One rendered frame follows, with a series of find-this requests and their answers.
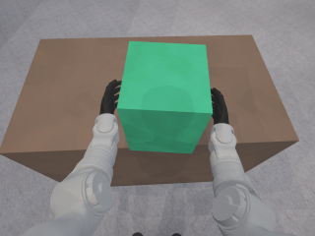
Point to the left robot forearm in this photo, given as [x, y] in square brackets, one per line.
[101, 152]

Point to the carton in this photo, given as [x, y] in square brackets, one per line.
[165, 100]

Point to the robot left upper arm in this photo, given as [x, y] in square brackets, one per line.
[78, 206]

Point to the robot right upper arm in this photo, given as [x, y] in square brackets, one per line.
[239, 213]

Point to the right robot hand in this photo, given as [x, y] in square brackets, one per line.
[220, 114]

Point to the pedestal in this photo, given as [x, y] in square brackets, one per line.
[52, 124]

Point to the right robot forearm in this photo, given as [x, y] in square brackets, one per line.
[226, 166]

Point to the left robot hand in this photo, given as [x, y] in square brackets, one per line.
[108, 103]

